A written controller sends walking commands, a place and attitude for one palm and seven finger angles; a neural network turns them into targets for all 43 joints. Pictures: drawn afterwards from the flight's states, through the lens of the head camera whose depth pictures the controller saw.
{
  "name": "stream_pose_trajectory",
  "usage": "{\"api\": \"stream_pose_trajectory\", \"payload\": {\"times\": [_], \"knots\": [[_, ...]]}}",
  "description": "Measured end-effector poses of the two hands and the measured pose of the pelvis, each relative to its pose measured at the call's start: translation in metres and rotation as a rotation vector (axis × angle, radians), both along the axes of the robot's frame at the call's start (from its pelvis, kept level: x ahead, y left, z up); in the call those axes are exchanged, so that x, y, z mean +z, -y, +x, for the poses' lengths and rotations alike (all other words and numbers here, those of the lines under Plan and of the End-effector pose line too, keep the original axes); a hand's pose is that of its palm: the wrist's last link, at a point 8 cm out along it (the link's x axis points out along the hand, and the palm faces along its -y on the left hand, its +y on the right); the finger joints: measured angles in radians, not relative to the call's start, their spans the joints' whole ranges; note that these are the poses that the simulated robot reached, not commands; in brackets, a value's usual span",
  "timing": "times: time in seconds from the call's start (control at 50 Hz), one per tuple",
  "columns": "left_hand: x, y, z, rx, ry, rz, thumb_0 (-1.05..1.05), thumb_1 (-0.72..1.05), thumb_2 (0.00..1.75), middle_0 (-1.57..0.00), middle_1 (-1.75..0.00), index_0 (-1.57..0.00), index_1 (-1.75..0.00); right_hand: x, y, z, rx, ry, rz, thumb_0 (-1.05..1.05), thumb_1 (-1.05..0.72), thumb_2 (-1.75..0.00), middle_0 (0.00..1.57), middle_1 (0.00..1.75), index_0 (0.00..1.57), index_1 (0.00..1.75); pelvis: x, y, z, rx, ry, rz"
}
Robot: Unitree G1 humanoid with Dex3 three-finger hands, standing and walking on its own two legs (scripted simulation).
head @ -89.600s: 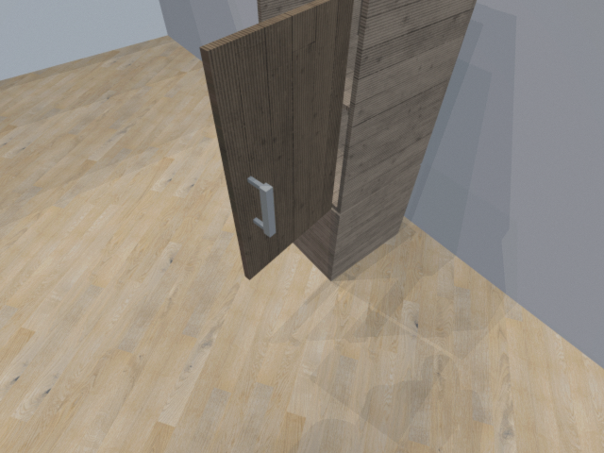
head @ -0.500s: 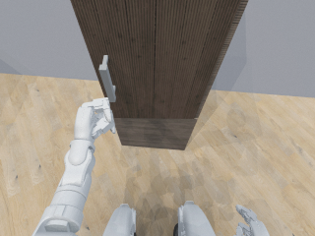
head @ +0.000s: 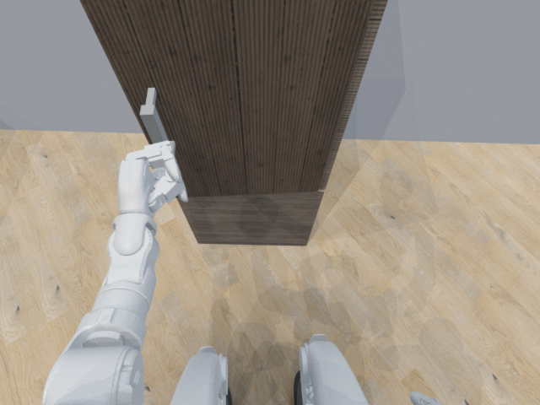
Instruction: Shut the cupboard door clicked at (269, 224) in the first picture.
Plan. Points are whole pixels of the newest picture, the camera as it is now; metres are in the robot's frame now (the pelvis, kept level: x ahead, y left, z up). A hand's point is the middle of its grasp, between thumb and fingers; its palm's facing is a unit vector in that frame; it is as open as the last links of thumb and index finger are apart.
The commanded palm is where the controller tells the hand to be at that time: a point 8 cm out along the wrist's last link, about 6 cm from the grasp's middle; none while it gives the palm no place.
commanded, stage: bring the fist close to the handle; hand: left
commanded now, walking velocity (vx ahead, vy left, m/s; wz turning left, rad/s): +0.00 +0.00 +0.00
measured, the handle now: (161, 132) +0.53 +0.16 +0.03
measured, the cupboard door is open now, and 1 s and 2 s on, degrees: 5 0 0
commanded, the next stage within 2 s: push the door shut along its arc in 0.06 s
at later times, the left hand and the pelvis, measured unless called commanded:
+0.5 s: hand (183, 160) +0.47 +0.12 +0.04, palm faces -0.08 -1.00 -0.04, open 3.1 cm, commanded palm +0.46 +0.16 +0.03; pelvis -0.01 +0.01 -0.01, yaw +0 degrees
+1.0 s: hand (179, 152) +0.49 +0.12 +0.04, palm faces -0.17 -0.98 -0.05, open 3.3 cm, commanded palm +0.52 +0.14 +0.03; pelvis -0.04 +0.01 -0.03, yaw +1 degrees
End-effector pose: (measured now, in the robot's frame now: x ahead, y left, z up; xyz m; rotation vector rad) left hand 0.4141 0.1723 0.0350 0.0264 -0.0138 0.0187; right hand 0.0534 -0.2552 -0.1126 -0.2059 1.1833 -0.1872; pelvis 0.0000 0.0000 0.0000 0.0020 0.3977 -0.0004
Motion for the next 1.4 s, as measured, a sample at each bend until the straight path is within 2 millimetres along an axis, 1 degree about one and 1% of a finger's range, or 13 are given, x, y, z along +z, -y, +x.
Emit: {"api": "stream_pose_trajectory", "payload": {"times": [0.1,0.28,0.34,0.4,0.48,0.58,0.68,0.82,1.02,1.12,1.18,1.3,1.4], "knots": [[0.001,-0.002,0.000,-0.012,0.015,0.000,0.02,0.90,0.90,-1.30,-1.50,-1.30,-1.50,0.001,0.002,0.005,0.012,0.008,-0.017,0.01,-0.90,-0.90,0.20,0.30,0.20,0.30,-0.001,-0.001,-0.002,0.007,0.002,-0.005],[0.002,0.004,0.005,-0.049,0.015,0.003,0.02,0.90,0.90,-1.30,-1.50,-1.30,-1.50,0.003,0.000,0.023,0.032,0.060,-0.026,0.01,-0.90,-0.90,0.20,0.30,0.20,0.30,-0.003,-0.005,-0.004,0.011,0.000,-0.009],[0.002,0.005,0.012,-0.062,0.009,0.009,0.02,0.90,0.90,-1.30,-1.50,-1.30,-1.50,0.002,-0.002,0.025,0.036,0.064,-0.029,0.01,-0.90,-0.90,0.20,0.30,0.20,0.30,-0.005,-0.005,-0.005,0.013,-0.002,-0.010],[0.003,0.005,0.024,-0.076,0.009,0.016,0.02,0.90,0.90,-1.30,-1.50,-1.30,-1.50,-0.001,-0.003,0.024,0.033,0.060,-0.033,0.01,-0.90,-0.90,0.20,0.30,0.20,0.30,-0.008,-0.006,-0.006,0.015,-0.011,-0.014],[0.003,0.003,0.039,-0.095,0.007,0.018,0.02,0.90,0.90,-1.32,-1.49,-1.30,-1.50,-0.005,-0.003,0.014,0.022,0.029,-0.037,0.01,-0.90,-0.90,0.20,0.30,0.20,0.30,-0.012,-0.007,-0.007,0.016,-0.027,-0.017],[0.004,-0.001,0.050,-0.117,0.000,0.017,0.02,0.90,0.90,-1.34,-1.49,-1.30,-1.50,-0.011,-0.003,-0.006,0.001,-0.034,-0.034,0.01,-0.90,-0.90,0.20,0.30,0.20,0.30,-0.015,-0.008,-0.008,0.016,-0.041,-0.021],[0.004,-0.002,0.058,-0.134,-0.009,0.020,0.02,0.90,0.90,-1.34,-1.49,-1.31,-1.50,-0.014,-0.003,-0.029,-0.015,-0.102,-0.036,0.01,-0.90,-0.90,0.20,0.30,0.20,0.30,-0.018,-0.009,-0.010,0.021,-0.050,-0.026],[0.004,-0.005,0.060,-0.167,-0.005,0.023,0.02,0.90,0.90,-1.39,-1.49,-1.35,-1.50,-0.015,-0.001,-0.052,-0.011,-0.161,-0.056,0.01,-0.90,-0.90,0.20,0.30,0.20,0.30,-0.023,-0.010,-0.018,0.035,-0.057,-0.037],[0.004,-0.006,0.062,-0.178,-0.003,0.022,0.02,0.90,0.90,-1.44,-1.49,-1.40,-1.50,-0.014,0.003,-0.066,0.006,-0.126,-0.117,0.01,-0.90,-0.90,0.20,0.30,0.20,0.30,-0.035,-0.012,-0.039,0.048,-0.068,-0.058],[0.003,0.004,0.058,-0.007,-0.006,-0.013,0.02,0.90,0.90,-1.45,-1.50,-1.43,-1.50,-0.016,-0.003,-0.069,0.038,-0.106,-0.110,0.01,-0.90,-0.90,0.20,0.30,0.20,0.30,-0.037,-0.013,-0.047,0.046,-0.071,-0.057],[0.004,0.006,0.057,0.042,-0.011,-0.007,0.02,0.90,0.90,-1.44,-1.50,-1.42,-1.50,-0.017,-0.007,-0.072,0.038,-0.086,-0.094,0.01,-0.90,-0.90,0.20,0.30,0.20,0.30,-0.037,-0.014,-0.051,0.043,-0.069,-0.056],[0.004,0.007,0.057,0.013,-0.019,0.050,0.02,0.90,0.90,-1.40,-1.49,-1.38,-1.50,-0.019,-0.015,-0.083,0.020,-0.084,-0.064,0.01,-0.90,-0.90,0.20,0.30,0.21,0.30,-0.038,-0.015,-0.054,0.035,-0.062,-0.055],[0.003,0.009,0.056,-0.010,-0.027,0.018,0.02,0.90,0.90,-1.36,-1.49,-1.35,-1.50,-0.021,-0.017,-0.093,0.002,-0.115,-0.046,0.01,-0.90,-0.90,0.20,0.30,0.21,0.30,-0.036,-0.016,-0.052,0.025,-0.059,-0.049]]}}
